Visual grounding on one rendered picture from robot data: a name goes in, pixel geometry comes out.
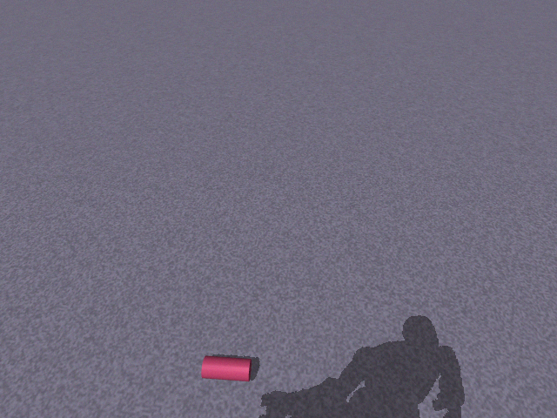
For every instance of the can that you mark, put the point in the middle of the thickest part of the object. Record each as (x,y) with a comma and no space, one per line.
(226,368)

